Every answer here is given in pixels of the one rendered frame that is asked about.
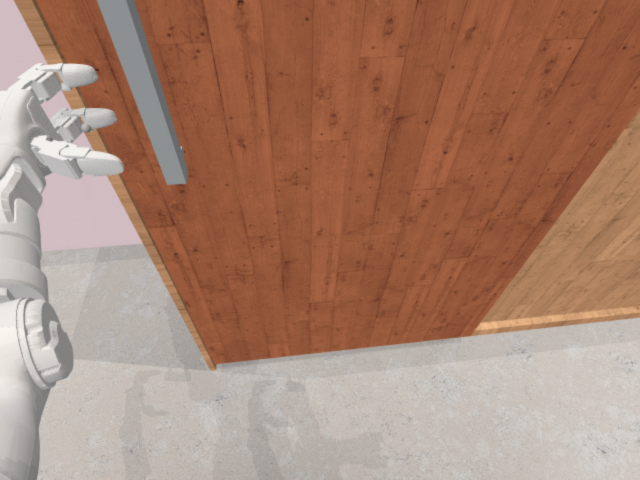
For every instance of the robot left forearm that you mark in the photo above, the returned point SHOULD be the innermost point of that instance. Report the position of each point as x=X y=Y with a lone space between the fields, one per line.
x=21 y=186

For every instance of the handle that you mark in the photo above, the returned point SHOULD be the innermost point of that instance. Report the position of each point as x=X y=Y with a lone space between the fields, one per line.
x=125 y=28

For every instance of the left robot hand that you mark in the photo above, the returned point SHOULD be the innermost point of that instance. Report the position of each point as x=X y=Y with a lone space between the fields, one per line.
x=24 y=124

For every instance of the wardrobe door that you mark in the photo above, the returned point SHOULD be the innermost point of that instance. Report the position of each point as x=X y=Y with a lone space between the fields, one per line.
x=590 y=258
x=361 y=173

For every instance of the left robot upper arm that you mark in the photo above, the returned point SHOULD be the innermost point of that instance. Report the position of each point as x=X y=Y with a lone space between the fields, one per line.
x=35 y=353

